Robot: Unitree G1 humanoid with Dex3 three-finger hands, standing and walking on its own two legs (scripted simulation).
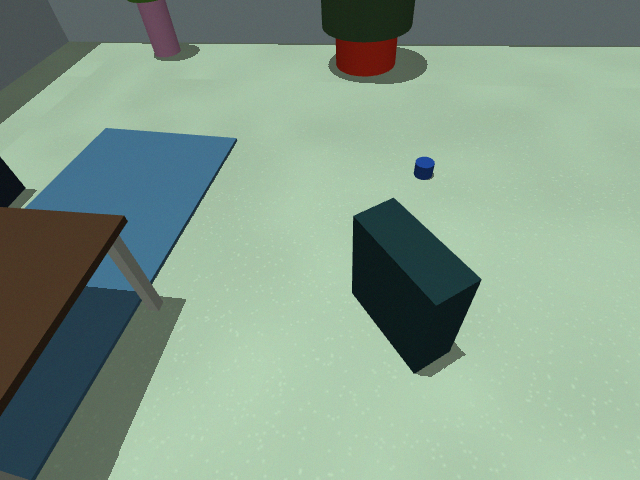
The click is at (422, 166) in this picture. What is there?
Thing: low tin
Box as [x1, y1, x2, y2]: [414, 157, 434, 179]
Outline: 420,157 415,162 414,175 420,179 429,178 432,173 434,162 432,159 428,157
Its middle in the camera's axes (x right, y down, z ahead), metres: +0.51 -0.37 +1.91
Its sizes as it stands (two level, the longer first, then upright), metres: 0.092 0.092 0.073
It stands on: the floor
